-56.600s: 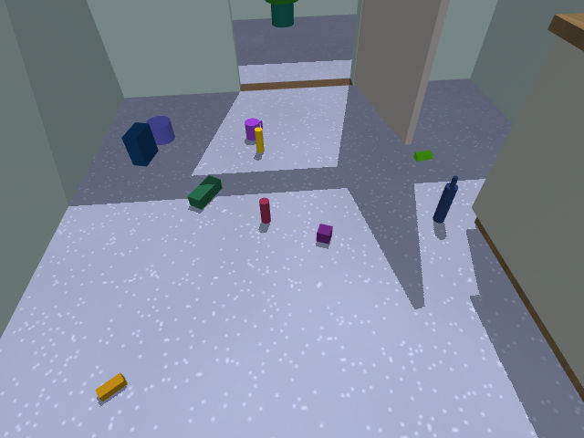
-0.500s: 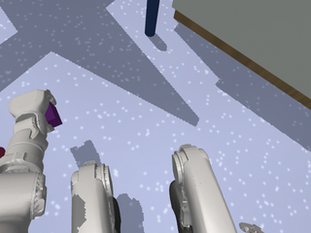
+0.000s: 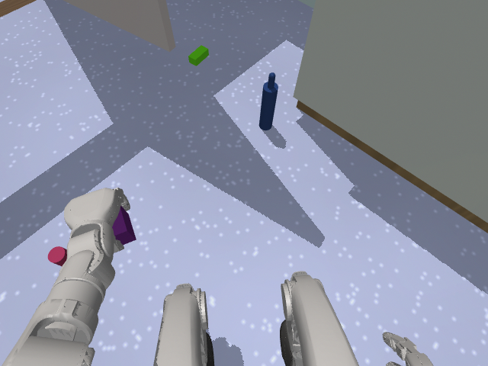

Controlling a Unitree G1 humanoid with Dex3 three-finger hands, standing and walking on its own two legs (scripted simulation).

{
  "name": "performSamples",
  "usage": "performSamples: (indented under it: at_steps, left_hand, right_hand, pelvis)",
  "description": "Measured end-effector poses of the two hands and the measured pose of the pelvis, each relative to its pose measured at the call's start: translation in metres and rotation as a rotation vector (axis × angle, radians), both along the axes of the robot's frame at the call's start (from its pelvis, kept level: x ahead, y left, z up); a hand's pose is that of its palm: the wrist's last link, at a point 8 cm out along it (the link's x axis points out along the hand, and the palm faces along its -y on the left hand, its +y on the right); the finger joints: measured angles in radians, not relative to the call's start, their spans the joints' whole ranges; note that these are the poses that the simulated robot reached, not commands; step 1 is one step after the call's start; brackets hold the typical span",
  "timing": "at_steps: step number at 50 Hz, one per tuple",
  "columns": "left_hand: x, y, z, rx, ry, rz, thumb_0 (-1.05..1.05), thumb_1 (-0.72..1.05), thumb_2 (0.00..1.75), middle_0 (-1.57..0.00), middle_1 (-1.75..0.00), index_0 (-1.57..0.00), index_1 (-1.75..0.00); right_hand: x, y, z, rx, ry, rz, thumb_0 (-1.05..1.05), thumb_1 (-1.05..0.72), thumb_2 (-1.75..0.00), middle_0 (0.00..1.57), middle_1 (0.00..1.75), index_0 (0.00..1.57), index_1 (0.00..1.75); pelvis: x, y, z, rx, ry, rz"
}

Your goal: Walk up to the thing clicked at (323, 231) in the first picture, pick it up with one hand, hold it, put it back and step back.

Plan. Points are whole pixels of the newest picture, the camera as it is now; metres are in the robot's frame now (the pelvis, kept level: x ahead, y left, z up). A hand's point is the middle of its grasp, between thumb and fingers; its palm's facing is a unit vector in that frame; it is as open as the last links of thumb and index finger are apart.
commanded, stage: lift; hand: left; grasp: from above
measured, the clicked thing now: (112, 227) +0.41 +0.25 -0.12
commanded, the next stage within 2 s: hold in 0.80 s
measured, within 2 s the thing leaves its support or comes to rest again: neither
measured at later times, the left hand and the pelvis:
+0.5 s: hand (77, 211) +0.37 +0.22 +0.06, palm faces -0.44 -0.18 -0.88, open 9.4 cm; pelvis +0.04 +0.00 +0.16, yaw +1 degrees
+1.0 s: hand (52, 179) +0.38 +0.22 +0.13, palm faces -0.43 -0.17 -0.89, open 9.3 cm; pelvis +0.08 +0.00 +0.21, yaw +1 degrees
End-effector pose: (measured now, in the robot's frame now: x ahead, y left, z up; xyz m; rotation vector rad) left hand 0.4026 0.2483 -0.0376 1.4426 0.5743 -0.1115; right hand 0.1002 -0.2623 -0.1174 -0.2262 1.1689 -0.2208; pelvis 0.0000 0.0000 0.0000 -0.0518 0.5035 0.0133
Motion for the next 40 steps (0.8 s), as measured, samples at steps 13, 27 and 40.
performSamples:
  at_steps: [13,27,40]
  left_hand:
    - [-0.029,-0.014,0.101,-0.017,0.031,0.015,0.02,0.02,0.63,-0.78,-0.52,-0.75,-0.54]
    - [-0.026,-0.023,0.167,-0.019,0.041,0.038,0.01,0.02,0.63,-0.78,-0.52,-0.75,-0.54]
    - [-0.017,-0.022,0.206,-0.017,0.041,0.039,0.01,0.01,0.63,-0.79,-0.53,-0.76,-0.55]
  right_hand:
    - [0.019,0.001,0.100,-0.007,-0.091,-0.031,0.01,-0.90,-0.90,0.20,0.30,0.20,0.30]
    - [0.032,-0.002,0.168,-0.008,-0.108,-0.032,0.01,-0.90,-0.90,0.20,0.30,0.20,0.30]
    - [0.047,0.000,0.201,0.017,-0.108,-0.026,0.01,-0.89,-0.89,0.20,0.30,0.20,0.30]
  pelvis:
    - [0.020,-0.003,0.098,0.020,-0.141,-0.001]
    - [0.048,-0.005,0.165,0.033,-0.246,0.000]
    - [0.068,-0.005,0.201,0.043,-0.311,0.001]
